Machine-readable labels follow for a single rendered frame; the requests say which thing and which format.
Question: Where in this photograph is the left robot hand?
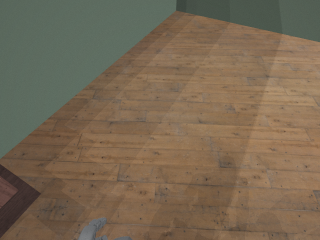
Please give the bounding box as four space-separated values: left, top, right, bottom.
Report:
77 217 108 240

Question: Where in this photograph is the drawer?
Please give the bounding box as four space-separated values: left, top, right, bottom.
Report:
0 176 18 208

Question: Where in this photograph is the cabinet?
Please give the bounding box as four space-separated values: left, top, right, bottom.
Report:
0 164 41 238

